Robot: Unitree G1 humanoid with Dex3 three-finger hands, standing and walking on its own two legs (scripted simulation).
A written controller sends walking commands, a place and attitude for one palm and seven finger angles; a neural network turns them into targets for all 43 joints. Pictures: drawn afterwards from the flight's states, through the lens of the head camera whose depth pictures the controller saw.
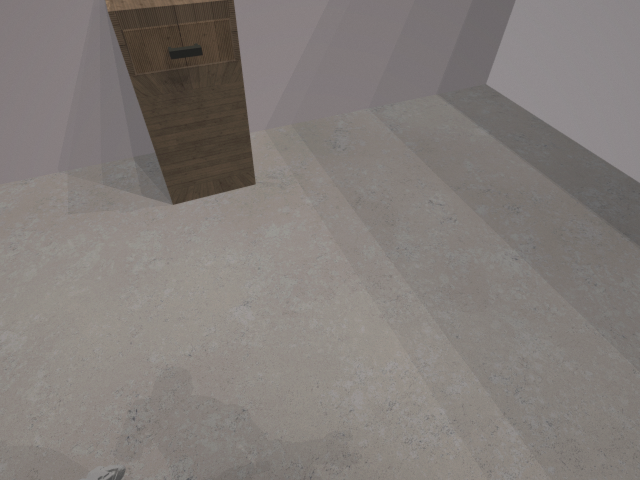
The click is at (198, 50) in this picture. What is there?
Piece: drawer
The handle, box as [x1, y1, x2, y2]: [168, 43, 202, 58]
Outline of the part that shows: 201,48 196,43 192,46 177,48 168,47 171,58 202,54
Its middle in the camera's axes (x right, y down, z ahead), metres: -0.48 -0.66 +1.35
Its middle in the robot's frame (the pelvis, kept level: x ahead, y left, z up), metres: +1.43 +0.55 -0.08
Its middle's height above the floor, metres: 0.69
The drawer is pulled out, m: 0.00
